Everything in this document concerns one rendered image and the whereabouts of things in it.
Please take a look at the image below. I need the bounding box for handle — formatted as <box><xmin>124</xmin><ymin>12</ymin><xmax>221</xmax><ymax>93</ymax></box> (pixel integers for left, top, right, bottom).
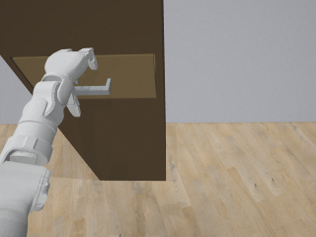
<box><xmin>75</xmin><ymin>78</ymin><xmax>112</xmax><ymax>96</ymax></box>

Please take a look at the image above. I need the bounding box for cabinet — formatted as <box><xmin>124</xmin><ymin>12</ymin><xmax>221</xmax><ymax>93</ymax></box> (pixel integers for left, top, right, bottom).
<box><xmin>0</xmin><ymin>0</ymin><xmax>166</xmax><ymax>181</ymax></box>

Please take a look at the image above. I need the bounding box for left robot forearm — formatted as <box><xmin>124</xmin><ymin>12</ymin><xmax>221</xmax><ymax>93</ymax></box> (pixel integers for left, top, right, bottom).
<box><xmin>0</xmin><ymin>72</ymin><xmax>74</xmax><ymax>167</ymax></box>

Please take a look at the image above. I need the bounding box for drawer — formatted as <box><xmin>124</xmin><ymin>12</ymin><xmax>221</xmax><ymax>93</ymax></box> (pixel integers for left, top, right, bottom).
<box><xmin>12</xmin><ymin>53</ymin><xmax>157</xmax><ymax>99</ymax></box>

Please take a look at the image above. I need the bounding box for robot left upper arm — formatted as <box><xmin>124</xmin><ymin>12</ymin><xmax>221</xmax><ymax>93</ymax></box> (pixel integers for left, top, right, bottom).
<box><xmin>0</xmin><ymin>161</ymin><xmax>51</xmax><ymax>237</ymax></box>

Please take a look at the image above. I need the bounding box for robot left hand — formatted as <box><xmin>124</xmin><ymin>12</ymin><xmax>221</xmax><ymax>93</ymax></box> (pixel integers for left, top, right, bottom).
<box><xmin>44</xmin><ymin>47</ymin><xmax>98</xmax><ymax>118</ymax></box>

